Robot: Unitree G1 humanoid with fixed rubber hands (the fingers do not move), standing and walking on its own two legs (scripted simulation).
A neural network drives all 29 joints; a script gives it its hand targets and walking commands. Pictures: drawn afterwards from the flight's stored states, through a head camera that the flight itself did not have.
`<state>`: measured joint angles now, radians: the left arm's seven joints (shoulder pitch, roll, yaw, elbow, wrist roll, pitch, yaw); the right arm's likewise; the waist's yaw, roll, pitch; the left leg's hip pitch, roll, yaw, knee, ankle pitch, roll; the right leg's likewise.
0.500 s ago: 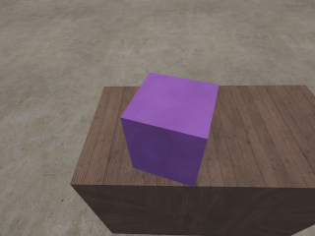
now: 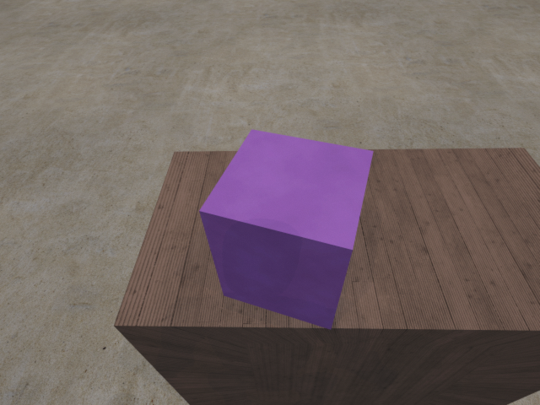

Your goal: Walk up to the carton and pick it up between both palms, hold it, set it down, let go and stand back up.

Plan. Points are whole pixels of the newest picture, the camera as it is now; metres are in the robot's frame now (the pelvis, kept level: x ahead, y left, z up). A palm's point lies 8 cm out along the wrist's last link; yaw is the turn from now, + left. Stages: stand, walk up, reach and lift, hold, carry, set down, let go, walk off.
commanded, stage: stand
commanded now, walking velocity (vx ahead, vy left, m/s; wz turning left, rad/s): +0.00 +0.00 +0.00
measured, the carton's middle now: (291, 230) +0.41 -0.01 +0.01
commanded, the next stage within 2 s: none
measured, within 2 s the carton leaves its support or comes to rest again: neither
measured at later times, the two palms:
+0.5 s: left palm out of the picture +0.07 +0.27 -0.12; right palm out of the picture +0.07 -0.29 -0.13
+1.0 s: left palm out of the picture +0.08 +0.26 -0.12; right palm out of the picture +0.07 -0.30 -0.13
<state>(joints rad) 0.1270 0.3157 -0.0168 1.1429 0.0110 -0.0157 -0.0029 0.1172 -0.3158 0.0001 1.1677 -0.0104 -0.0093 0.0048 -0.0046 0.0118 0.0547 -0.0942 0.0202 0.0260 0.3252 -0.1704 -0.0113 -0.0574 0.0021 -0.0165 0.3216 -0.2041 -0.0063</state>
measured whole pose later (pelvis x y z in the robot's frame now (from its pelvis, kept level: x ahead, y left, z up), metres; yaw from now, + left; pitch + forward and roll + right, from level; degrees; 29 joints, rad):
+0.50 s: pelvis +0.01 -0.01 +0.00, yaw +0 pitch -3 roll +0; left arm 0.13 0.32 -0.01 1.14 0.01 -0.02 0.00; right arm 0.12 -0.32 0.00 1.16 -0.01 0.00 0.00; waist 0.00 0.01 0.05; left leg -0.07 0.04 0.02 0.32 -0.18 -0.03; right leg -0.04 0.02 -0.02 0.31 -0.22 -0.02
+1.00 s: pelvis +0.02 -0.02 +0.00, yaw +0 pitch -4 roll +0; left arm 0.13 0.32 0.00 1.14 0.01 -0.02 0.00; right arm 0.13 -0.31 0.00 1.14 -0.01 0.00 0.00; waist 0.00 0.02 0.06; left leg -0.06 0.06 0.02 0.32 -0.19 -0.04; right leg -0.03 0.04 -0.02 0.31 -0.22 -0.04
